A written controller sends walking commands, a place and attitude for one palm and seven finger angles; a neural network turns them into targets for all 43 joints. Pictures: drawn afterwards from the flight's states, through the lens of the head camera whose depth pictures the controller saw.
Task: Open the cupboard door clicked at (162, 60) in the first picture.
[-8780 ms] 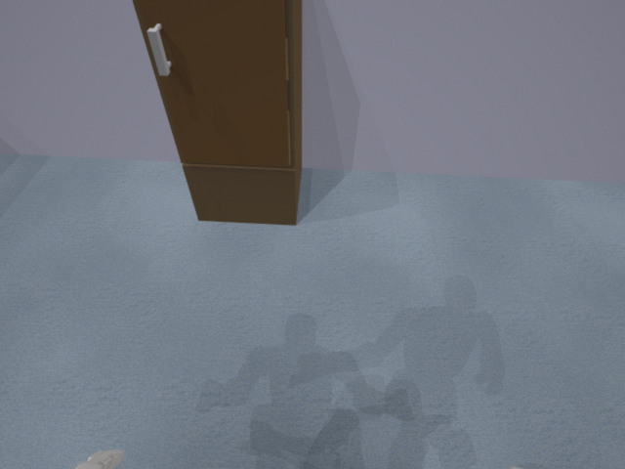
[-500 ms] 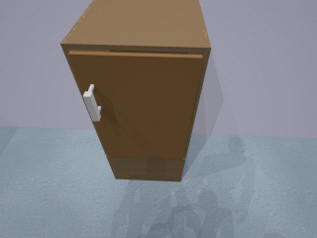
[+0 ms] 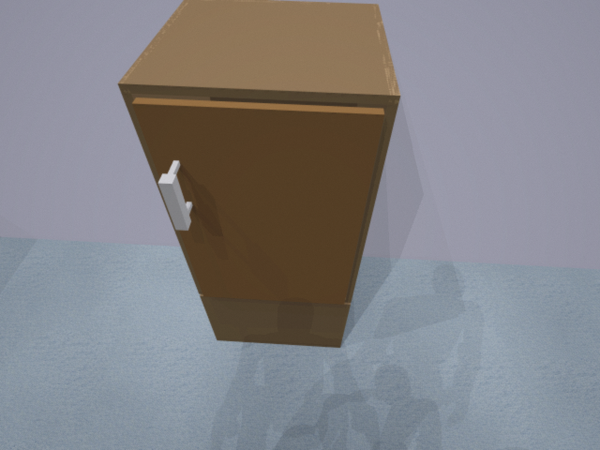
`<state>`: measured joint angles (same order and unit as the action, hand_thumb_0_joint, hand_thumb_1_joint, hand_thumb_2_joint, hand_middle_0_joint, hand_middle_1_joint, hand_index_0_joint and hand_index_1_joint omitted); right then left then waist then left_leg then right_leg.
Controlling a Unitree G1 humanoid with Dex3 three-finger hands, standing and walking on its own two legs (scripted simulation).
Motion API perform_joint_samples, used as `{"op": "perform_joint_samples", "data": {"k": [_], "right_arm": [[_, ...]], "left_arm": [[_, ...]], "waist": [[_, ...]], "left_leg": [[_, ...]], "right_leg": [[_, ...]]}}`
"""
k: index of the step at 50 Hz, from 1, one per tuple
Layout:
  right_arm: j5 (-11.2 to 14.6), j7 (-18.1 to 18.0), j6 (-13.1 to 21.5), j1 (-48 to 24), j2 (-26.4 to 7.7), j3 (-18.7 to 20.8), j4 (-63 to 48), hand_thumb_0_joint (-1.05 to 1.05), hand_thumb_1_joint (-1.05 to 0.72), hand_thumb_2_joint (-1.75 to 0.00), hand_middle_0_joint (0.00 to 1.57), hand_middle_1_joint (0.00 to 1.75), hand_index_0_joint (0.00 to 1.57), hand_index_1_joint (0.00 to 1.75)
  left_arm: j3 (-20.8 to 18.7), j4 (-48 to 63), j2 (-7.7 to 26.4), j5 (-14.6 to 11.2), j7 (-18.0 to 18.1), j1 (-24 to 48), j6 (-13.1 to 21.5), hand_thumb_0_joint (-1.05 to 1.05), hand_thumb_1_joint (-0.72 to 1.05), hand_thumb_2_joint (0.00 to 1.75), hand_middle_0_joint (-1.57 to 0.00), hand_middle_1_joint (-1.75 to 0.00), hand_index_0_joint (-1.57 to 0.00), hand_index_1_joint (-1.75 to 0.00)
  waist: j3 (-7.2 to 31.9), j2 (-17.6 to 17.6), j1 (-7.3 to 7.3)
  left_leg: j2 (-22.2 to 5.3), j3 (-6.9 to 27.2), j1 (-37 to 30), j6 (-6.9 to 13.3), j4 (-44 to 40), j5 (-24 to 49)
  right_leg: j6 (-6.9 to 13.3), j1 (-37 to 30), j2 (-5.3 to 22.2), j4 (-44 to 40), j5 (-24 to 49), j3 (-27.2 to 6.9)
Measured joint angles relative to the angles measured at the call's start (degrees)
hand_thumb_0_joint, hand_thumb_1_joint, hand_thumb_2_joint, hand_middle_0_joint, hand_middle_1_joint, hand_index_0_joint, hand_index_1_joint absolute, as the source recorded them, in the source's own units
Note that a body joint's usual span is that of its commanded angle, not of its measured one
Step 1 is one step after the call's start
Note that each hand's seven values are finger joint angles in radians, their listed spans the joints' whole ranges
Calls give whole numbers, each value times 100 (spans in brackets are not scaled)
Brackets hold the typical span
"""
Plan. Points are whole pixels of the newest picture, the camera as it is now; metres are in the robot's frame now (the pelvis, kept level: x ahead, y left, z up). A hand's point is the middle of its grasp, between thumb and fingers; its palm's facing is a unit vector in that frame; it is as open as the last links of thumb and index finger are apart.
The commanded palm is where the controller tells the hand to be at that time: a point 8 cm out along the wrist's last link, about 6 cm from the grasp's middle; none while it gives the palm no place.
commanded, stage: shuffle to correct the standing spot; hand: left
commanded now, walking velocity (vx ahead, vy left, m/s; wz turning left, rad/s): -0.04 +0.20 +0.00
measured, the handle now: (179, 195) +0.53 +0.26 +0.00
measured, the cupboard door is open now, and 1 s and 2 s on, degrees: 0 0 0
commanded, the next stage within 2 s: come to a stop and stand still in 0.16 s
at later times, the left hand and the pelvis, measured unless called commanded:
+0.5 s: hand out of the picture -0.01 +0.25 -0.17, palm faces +0.04 -0.97 -0.24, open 7.3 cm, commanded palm none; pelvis -0.02 +0.05 +0.00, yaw +0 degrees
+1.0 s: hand out of the picture +0.02 +0.20 -0.17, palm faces -0.01 -0.98 -0.22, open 7.3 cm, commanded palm none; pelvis +0.01 +0.02 +0.00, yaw +0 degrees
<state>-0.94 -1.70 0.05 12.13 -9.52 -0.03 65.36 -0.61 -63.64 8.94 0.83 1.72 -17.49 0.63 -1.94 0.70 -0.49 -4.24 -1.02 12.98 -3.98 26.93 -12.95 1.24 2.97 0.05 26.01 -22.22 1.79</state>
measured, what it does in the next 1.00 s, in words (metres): steps on the spot: right foot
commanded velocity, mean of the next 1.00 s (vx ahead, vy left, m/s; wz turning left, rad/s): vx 0.01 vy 0.01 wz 0.00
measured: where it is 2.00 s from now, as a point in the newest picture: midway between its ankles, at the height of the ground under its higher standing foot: outside the picture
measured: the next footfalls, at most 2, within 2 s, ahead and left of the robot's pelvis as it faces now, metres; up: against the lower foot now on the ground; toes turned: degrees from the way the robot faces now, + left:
right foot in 0.60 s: -0.01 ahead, -0.06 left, +0.00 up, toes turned -2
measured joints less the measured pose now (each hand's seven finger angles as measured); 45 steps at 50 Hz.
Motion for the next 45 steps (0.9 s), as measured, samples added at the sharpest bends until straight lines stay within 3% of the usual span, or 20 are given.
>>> {"op": "perform_joint_samples", "data": {"k": [5,9,13,15,18,21,28,31,35,39,45], "right_arm": [[3,12,-60,2,-29,44,-126,0,-91,-89,20,29,20,30],[-15,31,-177,-18,-104,124,-329,0,-91,-89,20,29,20,30],[-23,58,-282,-81,-194,216,-540,0,-90,-89,20,29,20,30],[-27,73,-229,-125,-211,234,-666,0,-90,-89,20,29,20,30],[-47,83,-102,-179,-152,215,-830,0,-90,-89,20,29,20,30],[-69,100,-38,-167,-68,147,-833,0,-90,-89,20,29,20,30],[-93,61,-29,-63,32,129,-591,0,-92,-89,20,29,21,30],[-61,74,-53,25,32,136,-469,0,-93,-89,20,29,21,30],[-62,130,-117,247,-44,95,-376,0,-93,-89,20,29,21,30],[-95,172,-91,578,-83,59,-524,0,-92,-89,20,29,20,30],[-54,130,-28,758,67,-96,-357,0,-91,-89,20,29,20,30]], "left_arm": [[-48,107,-10,6,16,16,-39,0,91,90,-20,-30,-20,-30],[-122,265,-11,24,33,15,-85,0,91,90,-20,-30,-20,-30],[-182,391,22,74,62,-56,-126,0,91,90,-20,-30,-20,-30],[-204,417,84,68,55,-107,-179,0,91,90,-20,-30,-20,-30],[-238,402,201,42,70,-32,-316,0,91,90,-20,-30,-20,-30],[-239,380,306,62,24,94,-296,0,91,90,-20,-30,-20,-30],[-121,397,196,54,-37,174,-170,0,91,90,-19,-30,-20,-30],[-71,343,71,60,-44,137,-99,0,91,90,-19,-30,-20,-30],[78,225,-153,74,35,-22,-52,0,92,90,-19,-30,-20,-30],[149,264,-232,34,41,-141,-56,1,92,90,-20,-30,-20,-30],[152,262,-147,-24,45,-78,62,1,92,90,-20,-30,-20,-30]], "waist": [[-41,-17,-59],[-118,-43,-104],[-202,24,-163],[-234,119,-145],[-277,225,-114],[-222,209,-54],[19,55,58],[54,48,67],[93,-194,157],[86,-327,293],[23,-251,230]], "left_leg": [[23,-16,100,25,119,-19],[76,-139,339,158,557,-88],[264,-343,544,247,1021,-727],[367,-475,459,357,663,-102],[442,-616,529,588,744,-109],[458,-611,459,655,432,-18],[449,-564,327,625,-199,382],[432,-594,374,546,-58,310],[220,-428,422,412,226,61],[133,-308,627,411,696,-152],[157,-344,423,359,597,-263]], "right_leg": [[-11,128,31,176,-49,-15],[-57,280,123,480,-176,-19],[-171,397,318,779,-321,-51],[-241,542,438,1072,-431,-118],[-88,1127,450,2229,-897,-259],[23,1542,344,2899,-819,-184],[-16,1260,237,1391,-371,64],[-3,920,204,446,351,59],[41,750,-18,300,395,190],[92,829,-100,585,133,283],[122,677,-79,565,11,246]]}}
